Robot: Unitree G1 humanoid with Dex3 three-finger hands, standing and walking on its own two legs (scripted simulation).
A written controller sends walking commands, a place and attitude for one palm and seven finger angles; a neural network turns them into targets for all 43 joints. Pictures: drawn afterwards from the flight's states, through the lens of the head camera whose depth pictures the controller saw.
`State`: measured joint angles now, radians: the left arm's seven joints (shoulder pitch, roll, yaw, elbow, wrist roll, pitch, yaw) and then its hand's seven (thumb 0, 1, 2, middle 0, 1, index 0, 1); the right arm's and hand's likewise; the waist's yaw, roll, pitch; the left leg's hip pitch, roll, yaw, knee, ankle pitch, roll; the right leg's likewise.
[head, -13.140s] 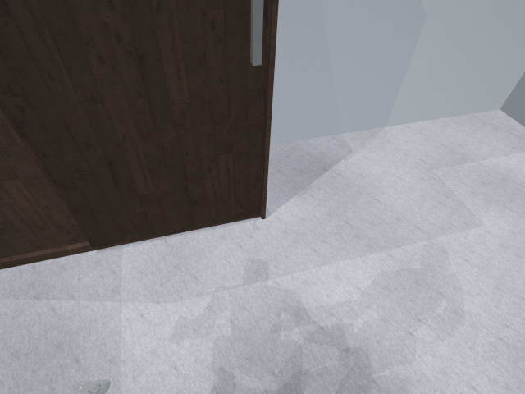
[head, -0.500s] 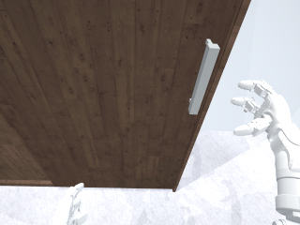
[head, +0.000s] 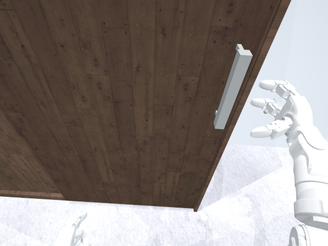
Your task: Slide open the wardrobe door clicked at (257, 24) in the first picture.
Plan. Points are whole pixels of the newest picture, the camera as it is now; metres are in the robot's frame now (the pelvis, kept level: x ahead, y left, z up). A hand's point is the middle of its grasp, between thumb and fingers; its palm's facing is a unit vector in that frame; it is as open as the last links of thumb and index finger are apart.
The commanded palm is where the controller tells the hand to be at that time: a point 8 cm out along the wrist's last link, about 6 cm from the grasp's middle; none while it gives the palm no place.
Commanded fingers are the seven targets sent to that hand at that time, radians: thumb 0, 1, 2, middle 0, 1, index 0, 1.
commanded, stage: move the hooked fingers beside the handle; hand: right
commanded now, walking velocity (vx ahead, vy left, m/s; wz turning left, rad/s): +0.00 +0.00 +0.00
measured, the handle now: (228, 90) +0.48 -0.13 +0.17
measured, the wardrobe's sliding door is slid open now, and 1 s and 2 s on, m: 0.00 0.00 0.00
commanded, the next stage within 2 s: feel for the door with the fingertips in 1.18 s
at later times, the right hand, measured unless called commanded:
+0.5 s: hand (258, 107) +0.41 -0.19 +0.17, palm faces +0.02 +1.00 +0.00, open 14.0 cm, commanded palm +0.38 -0.25 +0.18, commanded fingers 0.00 0.50 -0.30 0.30 1.20 0.30 1.20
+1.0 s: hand (260, 107) +0.40 -0.19 +0.18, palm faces +0.01 +1.00 +0.00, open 14.0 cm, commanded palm +0.38 -0.24 +0.17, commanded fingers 0.00 0.50 -0.30 0.30 1.20 0.30 1.20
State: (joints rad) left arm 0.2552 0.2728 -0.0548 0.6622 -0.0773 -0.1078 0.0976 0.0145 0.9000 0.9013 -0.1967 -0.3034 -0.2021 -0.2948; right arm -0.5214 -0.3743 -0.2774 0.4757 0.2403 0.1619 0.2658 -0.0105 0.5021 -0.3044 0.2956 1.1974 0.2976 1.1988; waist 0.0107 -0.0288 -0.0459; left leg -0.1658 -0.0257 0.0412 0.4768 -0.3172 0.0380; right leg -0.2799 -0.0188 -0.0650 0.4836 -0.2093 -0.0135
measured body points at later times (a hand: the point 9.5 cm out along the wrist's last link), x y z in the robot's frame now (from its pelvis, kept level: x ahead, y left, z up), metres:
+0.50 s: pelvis +0.00 +0.00 +0.00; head +0.00 +0.01 +0.45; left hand +0.10 +0.26 -0.11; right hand +0.40 -0.25 +0.17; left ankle -0.04 +0.09 -0.74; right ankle +0.03 -0.11 -0.74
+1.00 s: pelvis -0.01 +0.00 +0.00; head -0.02 +0.01 +0.45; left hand +0.13 +0.25 -0.10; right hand +0.39 -0.24 +0.19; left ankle -0.04 +0.09 -0.74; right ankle +0.03 -0.11 -0.74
